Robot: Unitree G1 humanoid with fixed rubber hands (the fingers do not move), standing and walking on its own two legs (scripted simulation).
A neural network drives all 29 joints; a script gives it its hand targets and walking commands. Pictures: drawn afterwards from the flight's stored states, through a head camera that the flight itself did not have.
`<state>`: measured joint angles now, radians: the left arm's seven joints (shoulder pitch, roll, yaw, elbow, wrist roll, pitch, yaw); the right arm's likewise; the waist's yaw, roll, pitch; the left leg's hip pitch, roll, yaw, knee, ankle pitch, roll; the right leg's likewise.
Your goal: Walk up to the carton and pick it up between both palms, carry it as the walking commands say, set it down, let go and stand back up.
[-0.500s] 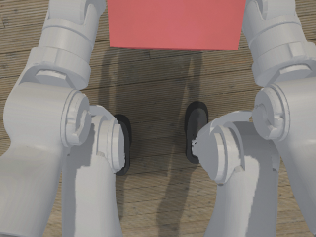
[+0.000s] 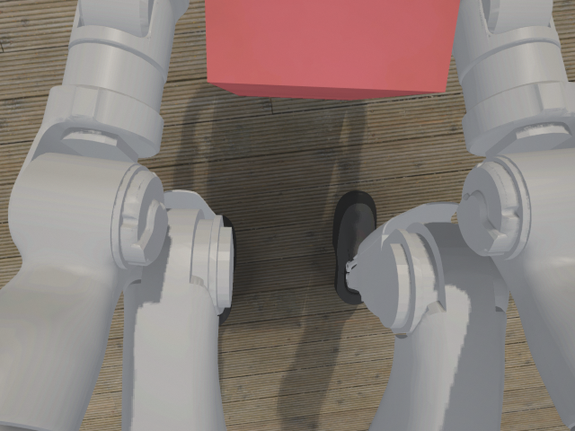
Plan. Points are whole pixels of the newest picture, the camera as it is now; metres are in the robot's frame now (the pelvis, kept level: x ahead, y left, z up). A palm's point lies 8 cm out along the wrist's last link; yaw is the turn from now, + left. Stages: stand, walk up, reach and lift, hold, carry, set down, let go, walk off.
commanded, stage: reach and lift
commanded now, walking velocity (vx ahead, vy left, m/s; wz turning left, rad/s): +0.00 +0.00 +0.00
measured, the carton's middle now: out of the picture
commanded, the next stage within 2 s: none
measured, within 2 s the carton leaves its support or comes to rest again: leaves its support in 0.04 s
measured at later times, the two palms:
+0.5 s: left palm out of the picture +0.56 +0.13 -0.09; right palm out of the picture +0.56 -0.13 -0.10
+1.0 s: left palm out of the picture +0.55 +0.12 -0.04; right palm out of the picture +0.55 -0.14 -0.04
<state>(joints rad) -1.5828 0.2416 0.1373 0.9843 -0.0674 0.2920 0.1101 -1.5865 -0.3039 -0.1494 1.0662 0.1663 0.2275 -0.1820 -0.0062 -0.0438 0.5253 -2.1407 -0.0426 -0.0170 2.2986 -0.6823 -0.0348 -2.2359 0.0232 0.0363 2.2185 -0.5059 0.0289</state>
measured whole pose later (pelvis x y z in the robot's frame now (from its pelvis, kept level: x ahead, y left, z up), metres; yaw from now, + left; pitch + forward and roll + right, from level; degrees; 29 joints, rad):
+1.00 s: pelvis -0.01 +0.00 +0.09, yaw +0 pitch +28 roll +1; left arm -1.48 0.12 0.33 0.67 0.08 0.44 0.15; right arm -1.46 -0.15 -0.34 0.69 -0.06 0.42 -0.18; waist 0.00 -0.02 0.53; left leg -1.89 -0.07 -0.03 2.01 -0.61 -0.05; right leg -1.96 0.05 0.06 1.95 -0.47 0.05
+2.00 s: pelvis -0.04 +0.00 +0.17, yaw +0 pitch +19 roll +1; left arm -1.34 0.07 0.34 0.58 0.12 0.52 0.13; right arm -1.31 -0.08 -0.36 0.60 -0.11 0.50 -0.17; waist 0.00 -0.02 0.52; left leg -1.54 -0.07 -0.04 1.72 -0.52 -0.04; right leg -1.60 0.04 0.06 1.66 -0.40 0.04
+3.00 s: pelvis -0.03 +0.00 +0.28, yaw +0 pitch +7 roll +1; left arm -1.09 -0.02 0.33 0.55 0.13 0.50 0.13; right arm -1.06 -0.02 -0.33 0.56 -0.12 0.50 -0.16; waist 0.00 -0.01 0.52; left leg -1.01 -0.06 -0.05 1.30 -0.42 -0.03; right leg -1.07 0.02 0.07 1.26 -0.32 0.03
